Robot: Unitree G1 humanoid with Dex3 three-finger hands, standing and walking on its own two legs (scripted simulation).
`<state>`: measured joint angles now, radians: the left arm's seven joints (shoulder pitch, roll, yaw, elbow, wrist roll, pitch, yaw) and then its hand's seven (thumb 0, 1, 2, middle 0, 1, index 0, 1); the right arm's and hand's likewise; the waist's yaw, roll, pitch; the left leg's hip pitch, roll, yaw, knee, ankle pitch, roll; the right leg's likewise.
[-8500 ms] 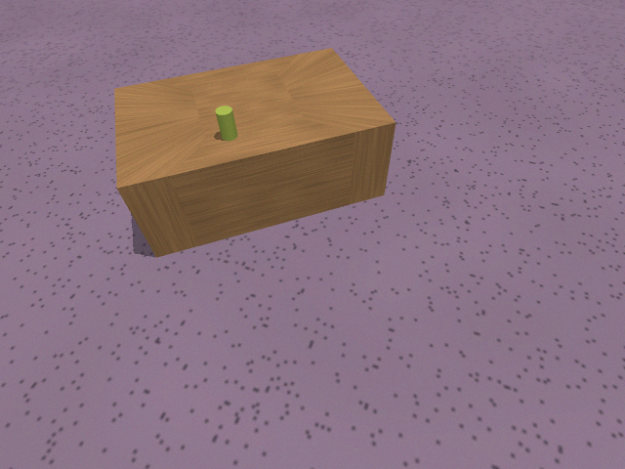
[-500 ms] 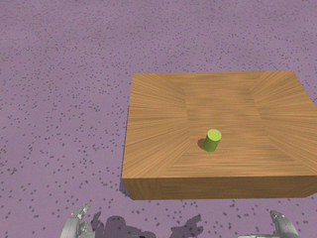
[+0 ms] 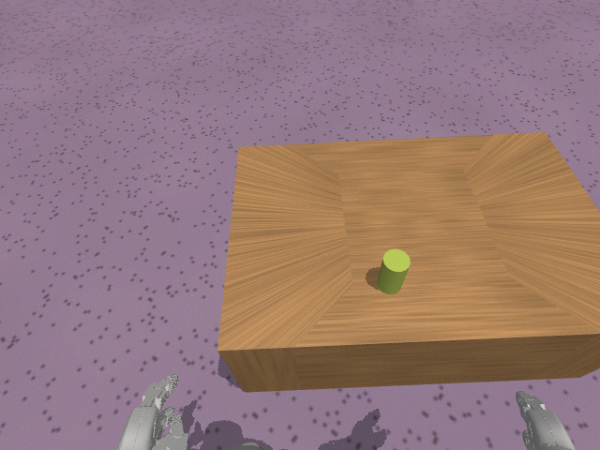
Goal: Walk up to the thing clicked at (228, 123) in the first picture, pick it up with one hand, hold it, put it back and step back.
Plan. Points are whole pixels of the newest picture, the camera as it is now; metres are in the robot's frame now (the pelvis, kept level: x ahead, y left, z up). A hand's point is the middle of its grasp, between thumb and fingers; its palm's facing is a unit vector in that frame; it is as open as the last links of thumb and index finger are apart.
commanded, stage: go down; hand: right
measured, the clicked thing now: (392, 272) +0.53 -0.16 -0.30
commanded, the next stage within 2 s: none
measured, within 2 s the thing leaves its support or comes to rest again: neither
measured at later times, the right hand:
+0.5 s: hand (531, 394) +0.22 -0.28 -0.07, palm faces +0.18 +0.94 -0.28, open 17.3 cm
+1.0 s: hand (557, 300) +0.33 -0.32 -0.02, palm faces +0.17 +0.98 -0.11, open 17.6 cm
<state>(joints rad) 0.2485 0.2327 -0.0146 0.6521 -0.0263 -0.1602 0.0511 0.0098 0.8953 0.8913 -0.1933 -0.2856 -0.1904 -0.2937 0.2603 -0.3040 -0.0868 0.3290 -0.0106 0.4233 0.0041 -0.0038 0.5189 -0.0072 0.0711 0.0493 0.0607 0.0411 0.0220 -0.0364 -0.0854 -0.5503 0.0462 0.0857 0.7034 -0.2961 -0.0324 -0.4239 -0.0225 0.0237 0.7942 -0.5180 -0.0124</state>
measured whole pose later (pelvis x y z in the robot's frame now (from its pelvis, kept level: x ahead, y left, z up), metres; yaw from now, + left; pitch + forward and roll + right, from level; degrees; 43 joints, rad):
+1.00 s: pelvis -0.04 +0.01 -0.03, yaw +0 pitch +16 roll +2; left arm 0.33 0.30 -0.04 0.70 -0.02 -0.16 0.10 0.01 0.90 0.90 -0.19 -0.29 -0.19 -0.29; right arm -0.50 -0.68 -0.52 1.04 0.10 -0.11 0.43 -0.01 0.57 -0.02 0.06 0.05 0.05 0.04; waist 0.07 0.02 -0.06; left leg -0.86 0.06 0.08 0.89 -0.29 -0.01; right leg -0.74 -0.02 0.03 0.99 -0.53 0.00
